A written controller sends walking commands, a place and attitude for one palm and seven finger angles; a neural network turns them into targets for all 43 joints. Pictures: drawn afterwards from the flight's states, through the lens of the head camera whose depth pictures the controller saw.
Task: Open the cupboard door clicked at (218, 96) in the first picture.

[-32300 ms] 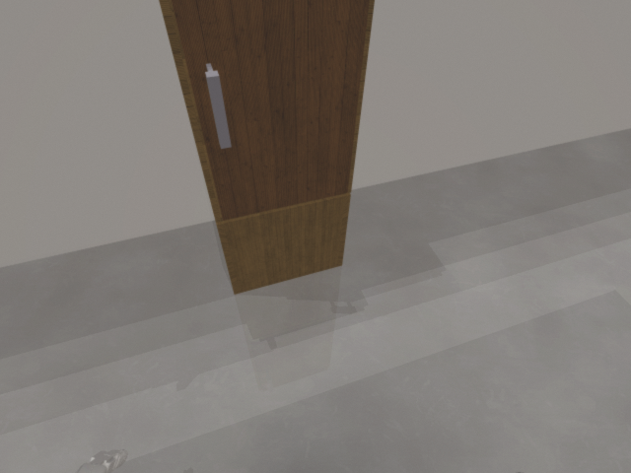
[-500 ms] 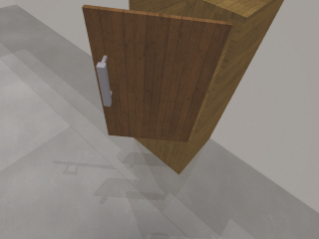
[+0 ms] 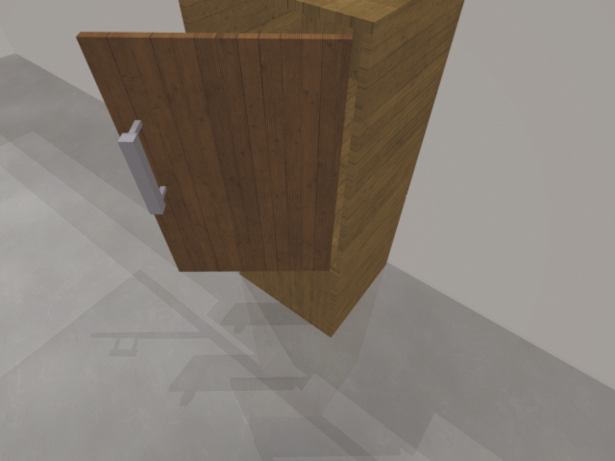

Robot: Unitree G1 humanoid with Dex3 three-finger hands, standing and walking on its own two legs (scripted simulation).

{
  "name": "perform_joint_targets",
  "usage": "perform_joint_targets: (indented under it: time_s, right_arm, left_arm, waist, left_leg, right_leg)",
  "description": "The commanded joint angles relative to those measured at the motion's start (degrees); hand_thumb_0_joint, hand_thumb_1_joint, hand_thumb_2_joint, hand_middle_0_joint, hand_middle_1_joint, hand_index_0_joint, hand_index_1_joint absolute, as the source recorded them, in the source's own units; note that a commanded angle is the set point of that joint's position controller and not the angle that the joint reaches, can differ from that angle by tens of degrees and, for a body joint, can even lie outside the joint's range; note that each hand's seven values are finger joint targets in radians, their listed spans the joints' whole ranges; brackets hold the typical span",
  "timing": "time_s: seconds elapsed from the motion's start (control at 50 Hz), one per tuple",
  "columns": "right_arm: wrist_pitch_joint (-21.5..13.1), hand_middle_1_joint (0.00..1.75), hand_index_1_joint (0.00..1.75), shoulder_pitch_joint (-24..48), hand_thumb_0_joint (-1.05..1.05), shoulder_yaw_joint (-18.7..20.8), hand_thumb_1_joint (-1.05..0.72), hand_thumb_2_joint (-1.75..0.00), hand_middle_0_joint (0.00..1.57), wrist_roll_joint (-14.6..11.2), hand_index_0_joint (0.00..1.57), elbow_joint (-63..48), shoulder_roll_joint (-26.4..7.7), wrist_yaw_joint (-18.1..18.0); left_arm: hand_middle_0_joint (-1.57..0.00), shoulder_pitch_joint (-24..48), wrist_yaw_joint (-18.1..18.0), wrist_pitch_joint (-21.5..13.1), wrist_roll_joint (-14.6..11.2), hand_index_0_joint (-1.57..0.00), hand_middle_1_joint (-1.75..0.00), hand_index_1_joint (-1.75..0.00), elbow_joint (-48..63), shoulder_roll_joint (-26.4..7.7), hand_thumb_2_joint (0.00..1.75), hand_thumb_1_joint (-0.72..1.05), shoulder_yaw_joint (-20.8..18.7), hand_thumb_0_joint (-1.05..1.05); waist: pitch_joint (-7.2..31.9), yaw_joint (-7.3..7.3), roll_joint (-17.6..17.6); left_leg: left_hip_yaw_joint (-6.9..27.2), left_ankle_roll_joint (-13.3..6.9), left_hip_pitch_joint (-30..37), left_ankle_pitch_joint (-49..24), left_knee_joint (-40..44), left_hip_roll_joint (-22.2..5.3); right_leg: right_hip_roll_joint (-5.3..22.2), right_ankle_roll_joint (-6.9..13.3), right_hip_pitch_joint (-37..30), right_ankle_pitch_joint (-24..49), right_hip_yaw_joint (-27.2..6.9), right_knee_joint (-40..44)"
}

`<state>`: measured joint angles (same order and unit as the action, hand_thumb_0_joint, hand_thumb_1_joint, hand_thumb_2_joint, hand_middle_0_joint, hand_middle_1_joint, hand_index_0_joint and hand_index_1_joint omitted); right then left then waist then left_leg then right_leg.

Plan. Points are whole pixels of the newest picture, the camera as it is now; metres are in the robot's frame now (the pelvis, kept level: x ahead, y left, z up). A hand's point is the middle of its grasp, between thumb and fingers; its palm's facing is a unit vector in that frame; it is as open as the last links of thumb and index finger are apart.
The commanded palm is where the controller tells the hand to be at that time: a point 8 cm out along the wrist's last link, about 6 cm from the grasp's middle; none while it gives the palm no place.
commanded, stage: come to a stop and stand still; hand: left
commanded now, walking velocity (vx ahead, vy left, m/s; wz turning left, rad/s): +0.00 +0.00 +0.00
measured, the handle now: (147, 169) +0.58 +0.31 +0.03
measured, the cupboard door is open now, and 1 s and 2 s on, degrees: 38 38 38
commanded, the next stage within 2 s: look again from close up in 0.60 s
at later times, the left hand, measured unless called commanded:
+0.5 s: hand out of the picture -0.01 +0.15 -0.17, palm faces +0.04 -0.99 -0.16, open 7.4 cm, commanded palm none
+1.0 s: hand out of the picture +0.06 +0.22 -0.16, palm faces +0.02 -0.96 -0.29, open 7.4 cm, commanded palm none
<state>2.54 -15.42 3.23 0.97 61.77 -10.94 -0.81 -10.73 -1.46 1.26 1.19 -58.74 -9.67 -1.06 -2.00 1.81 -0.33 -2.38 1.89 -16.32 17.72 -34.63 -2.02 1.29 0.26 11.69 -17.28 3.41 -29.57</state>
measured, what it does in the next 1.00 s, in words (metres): steps on the spot: left foot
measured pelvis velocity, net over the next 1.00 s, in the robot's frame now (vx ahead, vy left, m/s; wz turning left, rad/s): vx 0.01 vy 0.01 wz -0.01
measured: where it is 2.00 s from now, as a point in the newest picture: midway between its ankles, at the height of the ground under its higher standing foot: outside the picture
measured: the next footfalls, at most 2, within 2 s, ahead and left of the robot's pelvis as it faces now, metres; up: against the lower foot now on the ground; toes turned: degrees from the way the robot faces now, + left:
left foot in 0.02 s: +0.04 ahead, +0.12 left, +0.00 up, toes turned +3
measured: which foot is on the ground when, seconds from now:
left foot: up 0.00-0.00, down 0.02-1.00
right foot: down 0.00-1.00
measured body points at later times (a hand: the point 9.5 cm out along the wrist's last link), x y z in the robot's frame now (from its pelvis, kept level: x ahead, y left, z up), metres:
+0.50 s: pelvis +0.00 -0.02 +0.01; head +0.01 -0.01 +0.46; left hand -0.02 +0.20 -0.16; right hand +0.00 -0.24 -0.15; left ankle +0.00 +0.12 -0.74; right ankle -0.02 -0.12 -0.74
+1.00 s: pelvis +0.01 +0.01 +0.00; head +0.00 +0.00 +0.45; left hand +0.06 +0.27 -0.14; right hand +0.06 -0.24 -0.15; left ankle +0.00 +0.12 -0.74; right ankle -0.02 -0.12 -0.73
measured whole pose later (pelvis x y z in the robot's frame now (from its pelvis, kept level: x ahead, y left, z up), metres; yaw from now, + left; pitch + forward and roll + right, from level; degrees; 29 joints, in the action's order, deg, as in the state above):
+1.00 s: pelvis +0.01 +0.01 +0.00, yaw +0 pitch -2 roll +0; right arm -0.6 -13.5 1.6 1.4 57.9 -12.0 -1.8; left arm -15.0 -2.4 -0.3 1.2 -57.3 -13.6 -1.1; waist 0.1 0.1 -0.4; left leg -2.8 -0.1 -11.9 17.7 -31.4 -1.3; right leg 1.7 -0.3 10.0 -19.1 2.8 -31.0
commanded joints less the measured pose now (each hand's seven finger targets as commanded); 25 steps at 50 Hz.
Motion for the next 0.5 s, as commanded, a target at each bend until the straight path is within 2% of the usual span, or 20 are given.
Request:
perform_joint_targets:
  time_s: [0.0,0.02,0.04,0.06,0.08,0.1,0.16,0.28,0.34,0.38,0.42,0.48]
  right_arm:
    - [-2.90,0.30,0.30,-2.03,0.00,-0.32,-0.90,-0.90,0.20,0.13,0.20,-0.81,-5.47,-1.06]
    - [-2.80,0.30,0.30,-1.21,0.00,-0.44,-0.90,-0.90,0.20,0.15,0.20,-0.71,-5.76,-1.16]
    - [-2.81,0.30,0.30,-0.66,0.00,-0.70,-0.90,-0.90,0.20,0.17,0.20,-0.54,-5.52,-1.36]
    - [-2.92,0.30,0.30,-0.67,0.00,-0.83,-0.90,-0.90,0.20,0.10,0.20,0.24,-4.50,-1.30]
    - [-2.81,0.30,0.30,-1.02,0.00,-1.04,-0.90,-0.90,0.20,0.00,0.20,0.66,-4.19,-1.38]
    - [-2.76,0.30,0.30,-0.91,0.00,-1.07,-0.90,-0.90,0.20,-0.03,0.20,0.74,-4.07,-1.39]
    - [-2.54,0.30,0.30,-1.48,0.00,-1.05,-0.90,-0.90,0.20,-0.02,0.20,0.94,-3.61,-1.31]
    - [-2.57,0.30,0.30,-2.42,0.00,-1.41,-0.90,-0.90,0.20,-0.06,0.20,1.65,-2.91,-1.30]
    - [-2.70,0.30,0.30,-2.51,0.00,-1.61,-0.90,-0.90,0.20,-0.06,0.20,2.06,-2.82,-1.36]
    - [-2.75,0.30,0.30,-2.62,0.00,-1.74,-0.90,-0.90,0.20,-0.17,0.20,2.10,-2.66,-1.41]
    - [-2.90,0.30,0.30,-2.68,0.00,-1.83,-0.90,-0.90,0.20,-0.10,0.20,2.36,-2.64,-1.48]
    - [-3.01,0.30,0.30,-2.84,0.00,-1.98,-0.90,-0.90,0.20,-0.20,0.20,2.62,-2.49,-1.59]
  left_arm:
    - [-0.20,-3.04,0.01,-1.39,-1.28,-0.20,-0.30,-0.30,1.20,-5.73,0.90,0.90,-1.03,0.00]
    - [-0.20,-2.86,-0.16,-1.18,-1.06,-0.20,-0.30,-0.30,0.99,-5.53,0.90,0.90,-1.13,0.00]
    - [-0.20,-2.91,0.00,-1.40,-0.96,-0.20,-0.30,-0.30,0.56,-5.61,0.90,0.90,-1.15,0.00]
    - [-0.20,-2.48,0.02,-1.16,-0.92,-0.20,-0.30,-0.30,-0.33,-5.99,0.90,0.90,-1.26,0.00]
    - [-0.20,-2.72,0.02,-0.97,-1.02,-0.20,-0.30,-0.30,-0.61,-6.16,0.90,0.90,-1.25,0.00]
    - [-0.20,-2.99,0.11,-1.03,-0.98,-0.20,-0.30,-0.30,-0.83,-6.01,0.90,0.90,-1.21,0.00]
    - [-0.20,-3.44,0.24,-1.33,-0.90,-0.20,-0.30,-0.30,-1.75,-6.10,0.90,0.90,-1.06,0.00]
    - [-0.20,-4.79,0.13,-1.80,-0.77,-0.20,-0.30,-0.30,-3.07,-5.39,0.90,0.90,-0.82,0.00]
    - [-0.20,-5.78,0.08,-1.98,-0.84,-0.20,-0.30,-0.30,-3.80,-5.24,0.90,0.90,-0.66,0.00]
    - [-0.20,-6.52,0.02,-2.13,-0.79,-0.20,-0.30,-0.30,-4.15,-4.94,0.90,0.90,-0.51,0.00]
    - [-0.20,-7.05,-0.03,-2.18,-0.86,-0.20,-0.30,-0.30,-4.55,-4.74,0.90,0.90,-0.45,0.00]
    - [-0.20,-7.90,-0.14,-2.30,-0.80,-0.20,-0.30,-0.30,-4.95,-4.43,0.90,0.90,-0.36,0.00]
  waist:
    - [2.30,-2.06,-5.03]
    - [1.14,-2.37,-3.61]
    - [0.09,-2.55,-0.25]
    - [0.24,-2.23,-4.49]
    - [-0.01,-2.35,-5.64]
    - [-0.16,-2.26,-5.35]
    - [-0.35,-1.88,-0.18]
    - [-1.20,-1.46,3.15]
    - [-1.53,-1.41,1.34]
    - [-1.86,-1.51,2.19]
    - [-1.74,-1.57,0.46]
    - [-1.59,-1.76,0.98]
  left_leg:
    - [8.36,-3.57,5.35,-19.37,11.94,-7.64]
    - [8.08,-3.65,2.37,-15.15,13.23,-7.97]
    - [6.54,-2.82,2.53,-13.63,12.55,-6.77]
    - [5.90,-2.36,3.04,-14.57,13.04,-5.41]
    - [6.02,-2.48,3.01,-12.29,13.99,-5.38]
    - [5.64,-2.40,2.97,-10.36,14.36,-5.27]
    - [4.22,-1.88,3.96,-6.63,14.55,-4.10]
    - [3.08,-1.85,6.58,-6.93,14.89,-3.75]
    - [3.01,-1.75,6.77,-8.68,14.77,-3.78]
    - [2.93,-1.80,7.20,-8.68,14.99,-3.93]
    - [3.07,-1.77,7.22,-10.21,14.86,-3.90]
    - [2.85,-1.80,7.64,-10.51,15.01,-4.14]
  right_leg:
    - [4.62,0.75,0.48,10.28,-4.70,5.04]
    - [3.87,0.51,-1.89,6.91,-5.00,6.85]
    - [4.12,0.85,-1.34,8.66,-5.85,8.50]
    - [4.93,1.26,-1.60,10.34,-5.52,7.77]
    - [4.24,1.40,-2.05,7.88,-5.66,8.39]
    - [4.27,1.45,-1.96,7.31,-5.88,9.05]
    - [4.79,1.52,-1.21,4.67,-6.49,11.61]
    - [4.91,1.60,0.63,2.56,-6.88,14.14]
    - [5.19,1.73,0.39,4.68,-6.90,13.88]
    - [4.85,1.69,0.40,5.00,-6.76,14.21]
    - [5.12,1.78,-0.09,7.14,-6.65,13.62]
    - [4.85,1.75,-0.79,8.42,-6.18,13.59]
